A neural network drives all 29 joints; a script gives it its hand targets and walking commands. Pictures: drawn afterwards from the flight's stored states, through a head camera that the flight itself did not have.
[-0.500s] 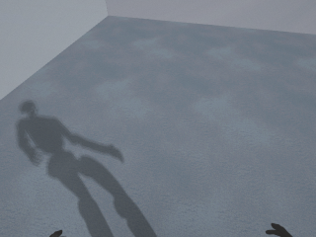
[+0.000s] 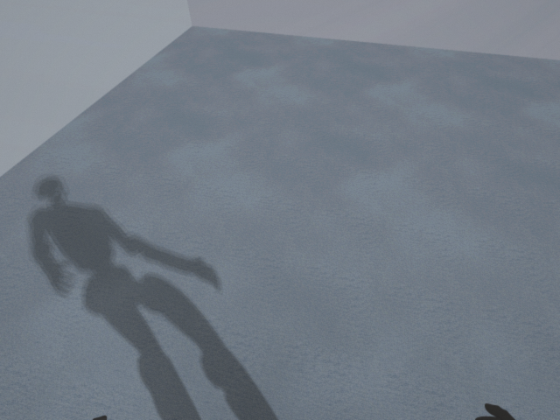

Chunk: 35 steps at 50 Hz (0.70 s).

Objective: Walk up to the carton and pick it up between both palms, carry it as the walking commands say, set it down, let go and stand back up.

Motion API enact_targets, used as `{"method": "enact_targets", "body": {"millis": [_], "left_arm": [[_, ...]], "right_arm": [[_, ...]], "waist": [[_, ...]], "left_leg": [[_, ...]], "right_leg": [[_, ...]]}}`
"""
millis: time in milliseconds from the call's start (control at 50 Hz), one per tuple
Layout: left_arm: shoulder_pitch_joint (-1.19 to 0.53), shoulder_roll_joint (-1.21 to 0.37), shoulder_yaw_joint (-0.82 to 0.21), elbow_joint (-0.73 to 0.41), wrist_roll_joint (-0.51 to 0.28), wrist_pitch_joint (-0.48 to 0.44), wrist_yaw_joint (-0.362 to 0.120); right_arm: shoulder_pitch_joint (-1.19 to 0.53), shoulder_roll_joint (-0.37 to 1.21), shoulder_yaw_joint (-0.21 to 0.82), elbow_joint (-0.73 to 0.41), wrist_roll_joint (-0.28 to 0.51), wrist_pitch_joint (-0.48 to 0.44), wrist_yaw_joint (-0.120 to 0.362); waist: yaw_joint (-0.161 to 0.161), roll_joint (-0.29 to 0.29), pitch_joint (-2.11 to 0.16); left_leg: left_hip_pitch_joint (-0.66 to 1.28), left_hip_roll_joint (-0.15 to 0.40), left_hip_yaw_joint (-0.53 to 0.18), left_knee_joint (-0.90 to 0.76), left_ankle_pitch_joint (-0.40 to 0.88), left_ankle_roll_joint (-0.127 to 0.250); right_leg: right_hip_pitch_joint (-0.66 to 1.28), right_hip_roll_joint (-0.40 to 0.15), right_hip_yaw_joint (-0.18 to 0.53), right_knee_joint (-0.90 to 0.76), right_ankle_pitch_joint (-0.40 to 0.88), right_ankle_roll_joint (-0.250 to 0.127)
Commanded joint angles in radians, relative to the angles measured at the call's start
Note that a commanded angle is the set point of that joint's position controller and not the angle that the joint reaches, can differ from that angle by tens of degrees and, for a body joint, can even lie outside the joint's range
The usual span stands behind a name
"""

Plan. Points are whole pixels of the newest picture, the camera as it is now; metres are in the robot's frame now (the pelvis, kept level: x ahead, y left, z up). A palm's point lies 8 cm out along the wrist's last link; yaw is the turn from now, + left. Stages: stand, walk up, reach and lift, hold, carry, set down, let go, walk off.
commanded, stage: stand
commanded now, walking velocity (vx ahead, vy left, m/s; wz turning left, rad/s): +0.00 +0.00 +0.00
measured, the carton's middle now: out of the picture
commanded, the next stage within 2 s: walk up in 0.70 s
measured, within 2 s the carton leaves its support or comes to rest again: neither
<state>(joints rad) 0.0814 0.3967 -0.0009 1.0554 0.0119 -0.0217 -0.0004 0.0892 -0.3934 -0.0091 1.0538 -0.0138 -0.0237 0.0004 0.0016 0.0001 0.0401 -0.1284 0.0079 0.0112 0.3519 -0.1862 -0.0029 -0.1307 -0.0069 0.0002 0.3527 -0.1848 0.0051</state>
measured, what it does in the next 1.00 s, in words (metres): stands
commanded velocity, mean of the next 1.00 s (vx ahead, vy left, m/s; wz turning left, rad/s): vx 0.01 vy -0.01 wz -0.05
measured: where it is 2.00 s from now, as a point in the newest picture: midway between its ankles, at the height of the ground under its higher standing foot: outside the picture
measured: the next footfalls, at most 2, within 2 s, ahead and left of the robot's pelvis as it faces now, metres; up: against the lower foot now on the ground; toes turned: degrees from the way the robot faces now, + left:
left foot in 1.42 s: +0.07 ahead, +0.08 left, +0.00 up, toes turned -12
right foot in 1.78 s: -0.06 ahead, -0.14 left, +0.00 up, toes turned -34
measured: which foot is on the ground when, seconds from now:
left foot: down 0.00-1.00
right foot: down 0.00-1.00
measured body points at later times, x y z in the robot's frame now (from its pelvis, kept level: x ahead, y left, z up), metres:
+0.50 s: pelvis +0.01 +0.00 +0.00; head +0.01 +0.00 +0.45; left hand +0.12 +0.32 -0.11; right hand +0.11 -0.32 -0.11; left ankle +0.00 +0.12 -0.75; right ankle +0.01 -0.12 -0.75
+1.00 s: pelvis +0.00 -0.01 -0.01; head +0.03 -0.02 +0.44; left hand +0.12 +0.30 -0.12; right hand +0.10 -0.33 -0.13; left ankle +0.01 +0.12 -0.75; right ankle -0.02 -0.12 -0.72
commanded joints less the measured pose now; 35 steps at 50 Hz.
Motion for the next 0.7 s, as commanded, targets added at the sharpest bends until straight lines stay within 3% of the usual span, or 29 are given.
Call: {"method": "enact_targets", "body": {"millis": [0, 680], "left_arm": [[-0.040, 0.173, 0.030, -0.042, 0.000, -0.009, 0.005], [-0.036, 0.176, 0.033, -0.040, -0.001, -0.005, 0.007]], "right_arm": [[-0.037, -0.173, -0.030, -0.042, 0.001, -0.009, -0.005], [-0.032, -0.177, -0.032, -0.035, 0.001, -0.004, -0.007]], "waist": [[0.000, 0.001, -0.055], [-0.001, 0.001, -0.059]], "left_leg": [[0.009, 0.118, -0.097, -0.060, 0.096, 0.033], [0.030, 0.122, -0.094, -0.070, 0.140, 0.031]], "right_leg": [[-0.001, -0.116, 0.094, -0.061, 0.091, -0.033], [0.023, -0.121, 0.089, -0.070, 0.136, -0.031]]}}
